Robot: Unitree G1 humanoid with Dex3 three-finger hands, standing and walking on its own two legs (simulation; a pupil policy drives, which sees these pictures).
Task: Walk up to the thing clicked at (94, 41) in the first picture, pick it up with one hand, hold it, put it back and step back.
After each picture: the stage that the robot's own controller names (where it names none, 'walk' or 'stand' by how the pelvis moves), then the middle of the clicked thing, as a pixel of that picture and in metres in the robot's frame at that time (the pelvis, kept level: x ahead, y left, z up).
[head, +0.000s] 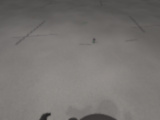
stand; (93, 40) +2.04 -0.01 -0.72
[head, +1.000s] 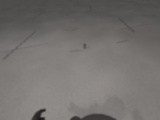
walk; (84, 46) +1.89 +0.31 -0.70
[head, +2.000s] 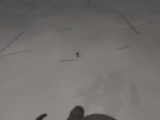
walk; (77, 55) +1.32 +0.43 -0.72
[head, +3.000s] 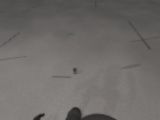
walk; (74, 71) +0.88 +0.34 -0.71
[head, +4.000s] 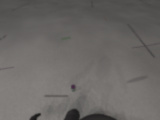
walk; (73, 88) +0.55 +0.23 -0.68
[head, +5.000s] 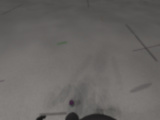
stand; (71, 103) +0.33 +0.21 -0.70
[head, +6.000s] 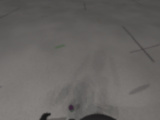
stand; (71, 108) +0.30 +0.21 -0.72
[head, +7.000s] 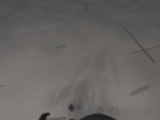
stand; (71, 108) +0.30 +0.21 -0.73
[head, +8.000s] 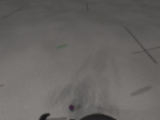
stand; (71, 108) +0.30 +0.21 -0.73
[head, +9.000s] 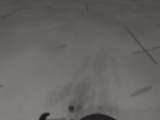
stand; (71, 109) +0.29 +0.21 -0.73
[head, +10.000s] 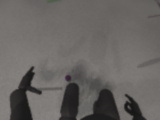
go down; (68, 78) +0.36 +0.21 -0.47
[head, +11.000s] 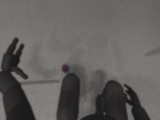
go down; (65, 69) +0.38 +0.24 -0.31
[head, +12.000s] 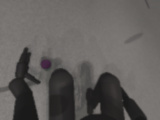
close in; (46, 65) +0.35 +0.27 -0.23
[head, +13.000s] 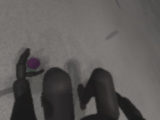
close; (32, 65) +0.36 +0.28 -0.21
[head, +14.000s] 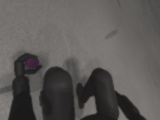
lift; (31, 64) +0.35 +0.28 -0.22
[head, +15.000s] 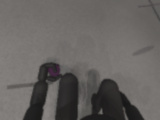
lift; (54, 72) +0.30 +0.26 -0.09
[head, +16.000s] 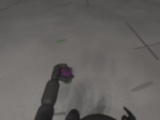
hold; (67, 76) +0.33 +0.17 +0.05
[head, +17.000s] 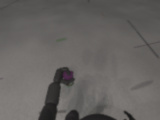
hold; (68, 79) +0.32 +0.17 +0.00
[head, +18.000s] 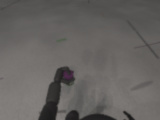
hold; (69, 78) +0.32 +0.17 +0.00
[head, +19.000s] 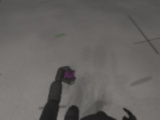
crouch; (69, 78) +0.33 +0.16 -0.02
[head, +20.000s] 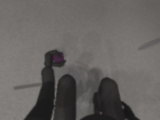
lower; (59, 60) +0.42 +0.22 -0.10
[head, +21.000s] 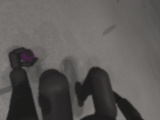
lower; (28, 59) +0.40 +0.28 -0.22
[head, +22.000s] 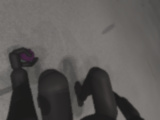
lower; (27, 59) +0.39 +0.28 -0.22
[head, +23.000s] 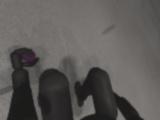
lower; (28, 58) +0.39 +0.28 -0.22
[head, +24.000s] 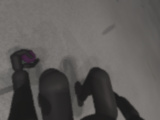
lower; (29, 60) +0.38 +0.28 -0.22
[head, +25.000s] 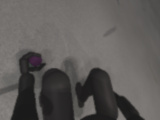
open; (35, 63) +0.37 +0.26 -0.22
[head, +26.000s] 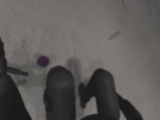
stand; (42, 62) +0.36 +0.24 -0.22
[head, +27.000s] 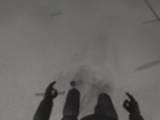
walk; (73, 84) +0.37 +0.18 -0.52
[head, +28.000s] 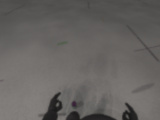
stand; (74, 105) +0.34 +0.17 -0.66
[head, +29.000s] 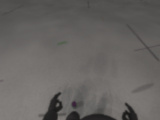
stand; (74, 105) +0.33 +0.17 -0.66
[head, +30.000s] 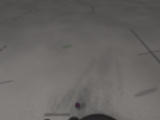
stand; (77, 106) +0.35 +0.16 -0.72
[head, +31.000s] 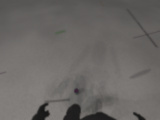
walk; (76, 91) +0.39 +0.16 -0.70
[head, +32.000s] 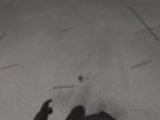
walk; (80, 79) +0.59 +0.18 -0.70
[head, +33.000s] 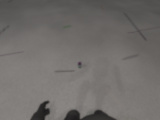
stand; (79, 65) +0.92 +0.18 -0.70
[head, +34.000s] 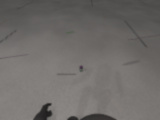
stand; (81, 68) +0.95 +0.17 -0.72
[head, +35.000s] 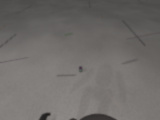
stand; (80, 69) +0.96 +0.20 -0.73
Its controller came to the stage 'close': yes
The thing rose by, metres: 0.72
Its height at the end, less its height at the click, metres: +0.00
